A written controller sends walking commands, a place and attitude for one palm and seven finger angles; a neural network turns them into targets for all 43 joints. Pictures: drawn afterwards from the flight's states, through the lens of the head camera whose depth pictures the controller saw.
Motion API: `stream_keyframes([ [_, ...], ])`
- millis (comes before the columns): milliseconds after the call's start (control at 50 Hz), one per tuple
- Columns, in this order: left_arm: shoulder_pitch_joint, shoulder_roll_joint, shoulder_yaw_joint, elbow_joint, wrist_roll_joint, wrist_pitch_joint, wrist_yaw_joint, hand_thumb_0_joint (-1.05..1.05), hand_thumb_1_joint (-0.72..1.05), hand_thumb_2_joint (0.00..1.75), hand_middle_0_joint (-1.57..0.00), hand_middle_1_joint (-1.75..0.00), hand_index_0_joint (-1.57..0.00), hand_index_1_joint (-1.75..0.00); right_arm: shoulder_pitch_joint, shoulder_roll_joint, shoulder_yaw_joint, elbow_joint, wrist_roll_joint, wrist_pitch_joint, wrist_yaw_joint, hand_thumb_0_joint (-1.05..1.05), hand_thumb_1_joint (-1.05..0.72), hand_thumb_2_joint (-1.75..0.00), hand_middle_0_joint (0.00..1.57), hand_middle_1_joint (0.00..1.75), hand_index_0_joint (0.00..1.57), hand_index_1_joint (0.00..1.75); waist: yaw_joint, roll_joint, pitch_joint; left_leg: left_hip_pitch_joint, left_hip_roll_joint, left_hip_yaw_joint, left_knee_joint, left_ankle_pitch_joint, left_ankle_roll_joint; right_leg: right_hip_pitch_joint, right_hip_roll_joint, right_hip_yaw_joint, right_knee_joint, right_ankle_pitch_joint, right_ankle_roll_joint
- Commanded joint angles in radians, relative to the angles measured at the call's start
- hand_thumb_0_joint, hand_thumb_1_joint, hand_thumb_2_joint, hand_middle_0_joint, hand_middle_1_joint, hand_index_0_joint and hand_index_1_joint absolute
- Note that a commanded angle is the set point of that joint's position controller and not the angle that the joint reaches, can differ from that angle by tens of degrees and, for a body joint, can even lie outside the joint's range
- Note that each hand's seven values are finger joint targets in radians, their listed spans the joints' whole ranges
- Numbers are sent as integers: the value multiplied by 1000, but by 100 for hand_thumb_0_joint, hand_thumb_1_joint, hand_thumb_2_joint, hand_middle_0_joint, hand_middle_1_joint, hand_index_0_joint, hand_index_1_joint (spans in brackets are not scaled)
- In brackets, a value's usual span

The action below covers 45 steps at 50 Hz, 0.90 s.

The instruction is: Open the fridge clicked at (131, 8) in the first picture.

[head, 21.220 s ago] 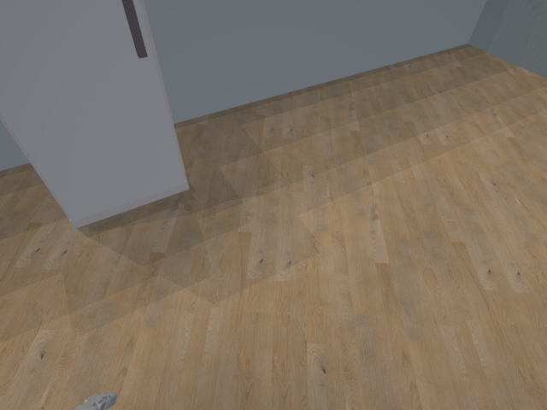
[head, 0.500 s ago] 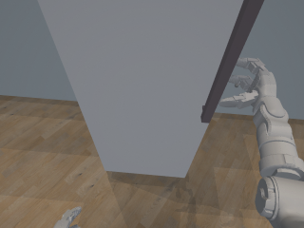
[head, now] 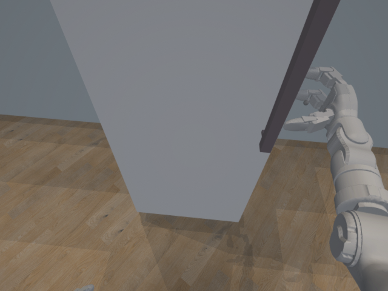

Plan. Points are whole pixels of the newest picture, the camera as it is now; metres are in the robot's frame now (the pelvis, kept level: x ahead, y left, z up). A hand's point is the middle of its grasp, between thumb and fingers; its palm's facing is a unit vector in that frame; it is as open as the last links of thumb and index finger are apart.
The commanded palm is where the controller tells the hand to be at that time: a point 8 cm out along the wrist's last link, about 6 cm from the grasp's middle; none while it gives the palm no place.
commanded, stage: slide the fingers in behind the handle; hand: right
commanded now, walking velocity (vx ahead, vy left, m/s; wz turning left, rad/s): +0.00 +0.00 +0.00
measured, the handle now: (296, 60) +0.51 -0.12 +0.23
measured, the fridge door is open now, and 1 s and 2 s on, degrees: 0 0 0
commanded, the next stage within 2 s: grip the handle and tug to test in 1.74 s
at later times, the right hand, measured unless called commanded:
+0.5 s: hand (301, 105) +0.46 -0.15 +0.17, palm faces -0.02 +1.00 +0.01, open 14.0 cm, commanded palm +0.43 -0.20 +0.17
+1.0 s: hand (290, 102) +0.46 -0.13 +0.17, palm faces -0.01 +1.00 +0.00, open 13.9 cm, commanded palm +0.43 -0.17 +0.17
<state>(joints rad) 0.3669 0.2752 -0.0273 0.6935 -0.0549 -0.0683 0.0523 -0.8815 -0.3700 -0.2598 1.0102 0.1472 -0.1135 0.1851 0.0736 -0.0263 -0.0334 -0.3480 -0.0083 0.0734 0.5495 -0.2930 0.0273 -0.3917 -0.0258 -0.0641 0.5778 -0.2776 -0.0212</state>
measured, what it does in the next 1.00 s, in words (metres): stands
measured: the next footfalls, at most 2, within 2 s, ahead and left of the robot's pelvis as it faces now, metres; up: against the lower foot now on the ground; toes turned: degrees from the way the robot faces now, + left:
none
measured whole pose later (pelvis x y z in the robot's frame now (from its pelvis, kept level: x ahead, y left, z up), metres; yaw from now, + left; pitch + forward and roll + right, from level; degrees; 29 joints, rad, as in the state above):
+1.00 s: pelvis +0.01 +0.00 +0.00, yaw +0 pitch +5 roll +0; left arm 0.34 0.26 -0.02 0.68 -0.05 -0.07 0.03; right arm -0.83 -0.26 -0.19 0.88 0.15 -0.06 0.09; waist 0.05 -0.03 -0.04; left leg -0.33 0.00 0.07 0.55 -0.30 0.03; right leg -0.37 -0.02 -0.06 0.57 -0.28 -0.02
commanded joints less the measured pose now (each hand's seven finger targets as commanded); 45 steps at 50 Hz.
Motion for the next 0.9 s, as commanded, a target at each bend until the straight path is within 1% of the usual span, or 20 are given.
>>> stream_keyframes([
  [0,16,140,49,-108,0,-56,10,0,90,90,-20,-30,-20,-30,-562,-177,-10,-288,32,-101,0,0,50,-30,30,120,30,120,21,-28,-381,26,-16,-48,-55,312,-4,269,12,73,-40,264,-19],
  [40,12,140,51,-111,0,-64,7,0,90,90,-20,-30,-20,-30,-526,-160,-4,-307,39,-104,0,0,50,-30,30,120,30,120,10,-21,-380,28,-18,-45,-56,307,-2,274,9,74,-45,267,-17],
  [60,22,145,53,-110,2,-62,7,0,90,90,-20,-30,-20,-30,-493,-174,-19,-293,42,-103,-3,0,50,-30,30,120,30,120,8,23,-377,44,-19,-41,-56,310,-1,260,7,76,-43,278,-20],
  [120,15,147,50,-112,-1,-56,7,0,90,90,-20,-30,-20,-30,-437,-215,-63,-217,32,-68,-8,0,50,-30,30,120,30,120,-6,55,-301,45,-15,-46,-63,284,-5,182,10,63,-59,214,-23],
  [180,4,146,48,-133,-3,-46,5,0,90,90,-20,-30,-20,-30,-405,-222,-64,-225,15,-42,-15,0,50,-30,30,120,30,120,-17,44,-290,59,-8,-50,-63,289,-7,158,14,52,-64,208,-26],
  [260,0,137,49,-148,-3,-45,4,0,90,90,-20,-30,-20,-30,-424,-167,-20,-283,17,-40,-27,0,50,-30,30,120,30,120,-4,50,-292,50,-9,-48,-72,262,-6,176,10,53,-61,197,-27],
  [300,-8,138,50,-150,-3,-51,5,0,90,90,-20,-30,-20,-30,-467,-184,-32,-340,22,-51,-29,0,50,-30,30,120,30,120,-6,20,-331,48,-12,-53,-67,262,-5,208,10,57,-61,197,-24],
  [320,-14,134,51,-150,-5,-51,6,0,90,90,-20,-30,-20,-30,-483,-154,-5,-357,23,-54,-27,0,50,-30,30,120,30,120,4,-9,-339,35,-13,-54,-68,267,-4,233,9,56,-57,207,-24],
  [360,-5,136,53,-142,-1,-55,8,0,90,90,-20,-30,-20,-30,-494,-166,-17,-365,30,-62,-34,0,50,-30,30,120,30,120,8,46,-343,47,-14,-51,-70,268,-7,230,6,60,-51,213,-27],
  [380,-10,136,52,-141,-2,-56,9,0,90,90,-20,-30,-20,-30,-490,-173,-26,-373,30,-62,-34,0,50,-30,30,120,30,120,3,26,-368,57,-15,-56,-65,292,-7,240,8,58,-52,227,-26],
  [400,-13,135,51,-138,-3,-54,12,0,90,90,-20,-30,-20,-30,-490,-191,-39,-365,28,-57,-36,0,50,-30,30,120,30,120,1,21,-362,57,-14,-57,-67,291,-8,235,9,58,-52,223,-25],
  [440,-19,128,46,-134,-4,-56,10,0,90,90,-20,-30,-20,-30,-509,-140,10,-354,20,-50,-37,0,50,-30,30,120,30,120,9,-19,-336,28,-13,-52,-69,271,-6,238,12,61,-53,209,-21],
  [460,-12,130,47,-129,-3,-55,10,0,90,90,-20,-30,-20,-30,-518,-129,26,-341,16,-48,-40,0,50,-30,30,120,30,120,24,17,-316,21,-13,-48,-73,260,-8,229,9,64,-50,205,-25],
  [520,-15,132,47,-126,-3,-55,8,0,90,90,-20,-30,-20,-30,-501,-131,14,-318,15,-36,-46,0,50,-30,30,120,30,120,11,-11,-326,13,-12,-48,-68,261,-4,235,13,67,-52,205,-20],
  [560,-8,136,50,-128,0,-52,6,0,90,90,-20,-30,-20,-30,-464,-151,-9,-313,22,-34,-47,0,50,-30,30,120,30,120,-1,14,-359,49,-13,-45,-61,293,-1,234,12,66,-47,245,-20],
  [580,-20,130,46,-136,-3,-52,4,0,90,90,-20,-30,-20,-30,-453,-121,5,-314,27,-28,-45,0,50,-30,30,120,30,120,-3,4,-361,51,-11,-47,-57,314,-2,233,15,62,-46,253,-19],
  [660,-12,132,49,-139,0,-49,0,0,90,90,-20,-30,-20,-30,-438,-104,15,-306,29,-24,-48,0,50,-30,30,120,30,120,0,69,-332,62,-13,-45,-62,320,-6,206,14,59,-48,249,-25],
  [740,-20,123,50,-136,-4,-49,-3,0,90,90,-20,-30,-20,-30,-489,-55,62,-345,21,-24,-52,0,50,-30,30,120,30,120,14,2,-318,19,-13,-45,-61,308,-5,237,14,61,-43,249,-20],
  [820,-15,124,53,-128,0,-50,-5,0,90,90,-20,-30,-20,-30,-494,-67,42,-377,24,-24,-71,0,50,-30,30,120,30,120,5,22,-365,37,-16,-41,-54,332,-2,268,11,72,-40,289,-17],
  [880,-20,122,51,-126,0,-48,-4,0,90,90,-20,-30,-20,-30,-494,-56,49,-365,24,-17,-84,0,50,-30,30,120,30,120,10,49,-339,39,-16,-42,-60,327,-7,243,11,67,-45,272,-21],
])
